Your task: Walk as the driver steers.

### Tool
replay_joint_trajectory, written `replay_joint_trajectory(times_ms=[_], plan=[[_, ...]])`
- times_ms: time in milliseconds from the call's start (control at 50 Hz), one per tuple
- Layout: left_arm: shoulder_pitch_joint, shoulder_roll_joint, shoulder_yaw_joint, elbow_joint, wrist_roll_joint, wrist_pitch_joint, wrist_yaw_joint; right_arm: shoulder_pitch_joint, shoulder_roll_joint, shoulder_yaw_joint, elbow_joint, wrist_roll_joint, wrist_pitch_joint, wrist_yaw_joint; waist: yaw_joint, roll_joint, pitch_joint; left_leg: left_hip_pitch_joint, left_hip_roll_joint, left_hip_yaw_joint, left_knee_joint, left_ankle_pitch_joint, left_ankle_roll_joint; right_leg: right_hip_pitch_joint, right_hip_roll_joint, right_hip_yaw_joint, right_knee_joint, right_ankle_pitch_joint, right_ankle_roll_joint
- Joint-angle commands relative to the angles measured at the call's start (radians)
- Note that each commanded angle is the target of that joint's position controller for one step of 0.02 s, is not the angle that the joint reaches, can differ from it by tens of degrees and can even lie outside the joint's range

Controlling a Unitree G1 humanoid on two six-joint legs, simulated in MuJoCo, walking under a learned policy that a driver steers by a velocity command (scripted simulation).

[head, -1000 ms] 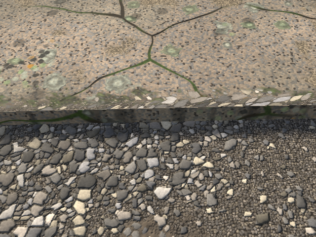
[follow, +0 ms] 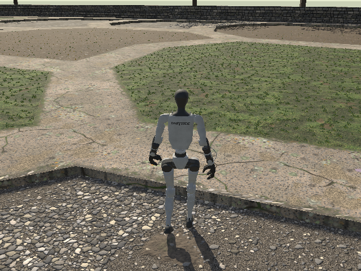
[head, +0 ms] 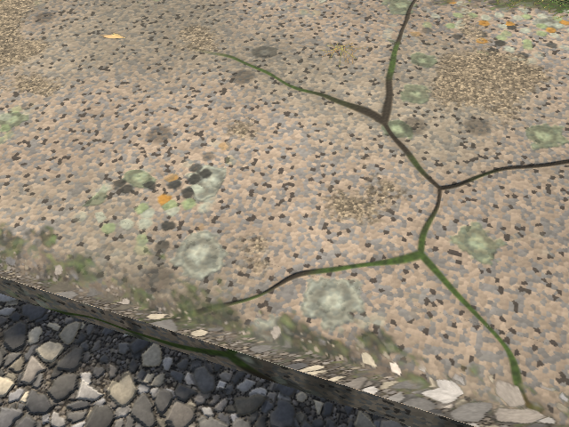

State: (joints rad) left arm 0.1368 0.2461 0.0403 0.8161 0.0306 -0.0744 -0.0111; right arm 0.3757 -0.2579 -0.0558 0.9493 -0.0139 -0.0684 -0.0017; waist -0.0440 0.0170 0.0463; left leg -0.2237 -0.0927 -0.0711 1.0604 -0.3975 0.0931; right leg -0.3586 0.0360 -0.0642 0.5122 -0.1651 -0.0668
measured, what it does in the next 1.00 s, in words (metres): walks ahead: left foot, then right foot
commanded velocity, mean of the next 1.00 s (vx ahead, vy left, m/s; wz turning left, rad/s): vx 0.29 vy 0.00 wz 0.03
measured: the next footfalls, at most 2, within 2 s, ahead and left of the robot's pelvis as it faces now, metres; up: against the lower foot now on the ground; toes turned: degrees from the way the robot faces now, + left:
left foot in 0.42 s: +0.37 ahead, +0.11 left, +0.00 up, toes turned +3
right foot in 0.82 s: +0.35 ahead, -0.08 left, +0.00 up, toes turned -2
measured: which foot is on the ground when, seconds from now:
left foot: up 0.00-0.40, down 0.42-1.00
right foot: down 0.00-0.44, up 0.46-0.80, down 0.82-1.00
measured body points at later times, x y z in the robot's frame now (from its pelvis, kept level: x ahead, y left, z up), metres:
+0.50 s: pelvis +0.25 +0.03 +0.00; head +0.28 +0.05 +0.45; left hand +0.23 +0.28 -0.15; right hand +0.42 -0.20 -0.11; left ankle +0.33 +0.10 -0.73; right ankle +0.11 -0.08 -0.66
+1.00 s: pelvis +0.32 +0.03 +0.01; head +0.32 +0.03 +0.46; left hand +0.31 +0.24 -0.15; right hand +0.31 -0.18 -0.15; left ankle +0.33 +0.11 -0.73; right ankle +0.31 -0.08 -0.73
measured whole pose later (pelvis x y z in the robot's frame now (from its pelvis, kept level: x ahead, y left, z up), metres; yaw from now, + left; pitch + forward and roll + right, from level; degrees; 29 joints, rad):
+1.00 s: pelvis +0.32 +0.03 +0.01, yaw +0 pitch -2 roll +0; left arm 0.33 0.12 -0.02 1.12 0.01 -0.01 0.04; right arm 0.32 -0.14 0.01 1.07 -0.01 -0.02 -0.03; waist -0.01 0.01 0.02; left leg -0.16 -0.05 0.09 0.39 -0.20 0.07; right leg -0.14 -0.01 -0.03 0.43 -0.25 0.00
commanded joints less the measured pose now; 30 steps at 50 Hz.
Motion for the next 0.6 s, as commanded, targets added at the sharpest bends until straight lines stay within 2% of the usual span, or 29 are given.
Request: replay_joint_trajectory(times_ms=[20, 40, 80, 120, 180, 240, 300, 360, 380, 400, 420, 440, 460, 480, 500, 520, 540, 560, 600], plan=[[0.107, 0.079, 0.021, 0.006, -0.011, -0.009, 0.002, -0.019, -0.084, -0.012, -0.069, -0.02, -0.004, 0.013, 0.038, -0.058, -0.017, -0.315, 0.123, -0.021, 0.089, 0.093, -0.013, 0.249, -0.287, 0.377, -0.316, 0.032, -0.138], [0.123, 0.072, 0.017, 0.026, -0.013, -0.015, 0.004, -0.002, -0.07, -0.008, -0.064, -0.027, 0.006, 0.02, 0.023, -0.086, -0.027, -0.284, 0.134, -0.01, 0.066, 0.104, -0.025, 0.228, -0.264, 0.324, -0.328, 0.107, -0.128], [0.171, 0.081, 0.018, 0.057, -0.021, -0.031, 0.0, -0.008, -0.052, -0.002, -0.063, -0.029, 0.016, 0.029, 0.015, -0.091, -0.04, -0.293, 0.143, 0.02, 0.042, 0.12, -0.04, 0.234, -0.251, 0.269, -0.339, 0.232, -0.137], [0.203, 0.099, 0.023, 0.078, -0.027, -0.037, 0.0, -0.078, -0.045, 0.003, -0.084, -0.031, 0.02, 0.035, 0.021, -0.086, -0.021, -0.359, 0.168, 0.047, -0.002, 0.171, -0.058, 0.244, -0.245, 0.227, -0.371, 0.252, -0.146], [0.245, 0.091, 0.019, 0.105, -0.026, -0.035, 0.0, -0.221, -0.036, 0.013, -0.13, -0.027, 0.019, 0.04, 0.048, -0.086, 0.012, -0.411, 0.188, 0.09, -0.151, 0.27, -0.083, 0.255, -0.208, 0.161, -0.395, 0.292, -0.135], [0.288, 0.1, 0.019, 0.127, -0.025, -0.033, 0.002, -0.331, -0.013, 0.029, -0.163, -0.018, 0.015, 0.041, 0.076, -0.091, 0.019, -0.36, 0.168, 0.127, -0.332, 0.349, -0.088, 0.269, -0.189, 0.114, -0.382, 0.376, -0.114], [0.316, 0.114, 0.021, 0.143, -0.018, -0.03, 0.007, -0.392, -0.02, 0.033, -0.18, -0.014, 0.011, 0.032, 0.089, -0.098, 0.015, -0.308, 0.14, 0.141, -0.446, 0.367, -0.072, 0.325, -0.208, 0.109, -0.345, 0.452, -0.1], [0.297, 0.12, 0.022, 0.151, -0.015, -0.024, 0.016, -0.37, -0.043, 0.026, -0.18, -0.015, 0.002, 0.021, 0.059, -0.103, -0.003, -0.239, 0.114, 0.135, -0.505, 0.286, -0.027, 0.394, -0.245, 0.116, -0.252, 0.621, -0.086], [0.282, 0.118, 0.02, 0.153, -0.015, -0.021, 0.018, -0.3, -0.048, 0.022, -0.153, -0.021, -0.006, 0.015, 0.03, -0.098, -0.032, -0.165, 0.086, 0.14, -0.545, 0.274, -0.01, 0.413, -0.234, 0.108, -0.159, 0.754, -0.07], [0.27, 0.11, 0.017, 0.156, -0.019, -0.015, 0.019, -0.147, -0.047, 0.017, -0.095, -0.031, -0.018, 0.005, -0.032, -0.073, -0.096, -0.006, 0.059, 0.159, -0.632, 0.358, 0.009, 0.395, -0.192, 0.077, 0.013, 0.806, -0.048], [0.269, 0.093, 0.008, 0.139, -0.032, -0.018, 0.023, -0.014, -0.097, 0.005, -0.053, -0.053, -0.034, -0.007, -0.069, -0.033, -0.182, 0.224, 0.162, 0.075, -0.632, 0.6, 0.032, 0.248, -0.146, 0.056, 0.203, 0.599, -0.016], [0.39, -0.016, -0.021, 0.121, -0.066, -0.018, 0.024, 0.088, -0.203, -0.022, -0.04, -0.068, -0.033, -0.011, -0.044, 0.186, -0.343, 0.556, 0.5, -0.264, -0.56, 1.089, 0.182, -0.059, -0.012, -0.021, 0.574, -0.074, 0.033], [0.42, 0.059, 0.004, 0.163, -0.054, 0.001, 0.036, 0.096, -0.18, -0.024, -0.031, -0.006, -0.018, -0.001, -0.039, 0.135, -0.425, 0.509, 0.535, -0.36, -0.595, 1.251, 0.246, -0.085, 0.04, 0.082, 0.71, -0.425, 0.033], [0.371, 0.067, 0.011, 0.159, -0.035, 0.015, 0.037, -0.004, -0.133, -0.011, -0.045, 0.01, -0.014, 0.002, 0.005, 0.076, -0.314, 0.386, 0.486, -0.254, -0.623, 1.141, 0.228, -0.11, -0.01, 0.129, 0.764, -0.388, 0.032], [0.311, 0.043, 0.005, 0.149, -0.018, 0.018, 0.033, -0.098, -0.065, 0.009, -0.061, 0.01, -0.014, 0.0, 0.028, 0.052, -0.183, 0.246, 0.441, -0.181, -0.682, 1.025, 0.195, -0.14, -0.041, 0.119, 0.728, -0.338, 0.035], [0.278, 0.035, 0.007, 0.148, -0.007, 0.028, 0.028, -0.146, -0.021, 0.025, -0.063, 0.009, -0.013, -0.006, 0.053, 0.044, -0.105, 0.131, 0.392, -0.115, -0.735, 0.944, 0.153, -0.11, -0.071, 0.12, 0.662, -0.296, 0.041], [0.275, 0.033, 0.008, 0.148, 0.005, 0.043, 0.022, -0.171, -0.004, 0.035, -0.059, 0.011, -0.012, -0.013, 0.078, 0.056, -0.071, 0.041, 0.352, -0.065, -0.772, 0.907, 0.127, -0.053, -0.083, 0.113, 0.603, -0.258, 0.053], [0.296, 0.016, 0.006, 0.165, 0.006, 0.057, 0.018, -0.182, -0.001, 0.042, -0.054, 0.004, -0.014, -0.017, 0.095, 0.057, -0.079, -0.018, 0.329, -0.017, -0.78, 0.942, 0.118, 0.023, -0.071, 0.097, 0.58, -0.225, 0.064], [0.319, -0.005, 0.003, 0.183, -0.003, 0.073, 0.019, -0.172, -0.025, 0.042, -0.036, -0.003, -0.024, -0.018, 0.118, 0.065, -0.11, -0.05, 0.306, 0.04, -0.776, 1.017, 0.123, 0.089, -0.056, 0.081, 0.513, -0.189, 0.078]])
Velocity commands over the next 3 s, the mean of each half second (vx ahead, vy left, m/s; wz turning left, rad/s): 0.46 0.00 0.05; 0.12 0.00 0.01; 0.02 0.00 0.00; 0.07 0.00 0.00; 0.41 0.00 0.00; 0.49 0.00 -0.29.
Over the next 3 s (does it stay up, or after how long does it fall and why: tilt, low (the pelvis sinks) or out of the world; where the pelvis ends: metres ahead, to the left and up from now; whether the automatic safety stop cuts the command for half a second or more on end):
stays up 0.85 0.04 0.11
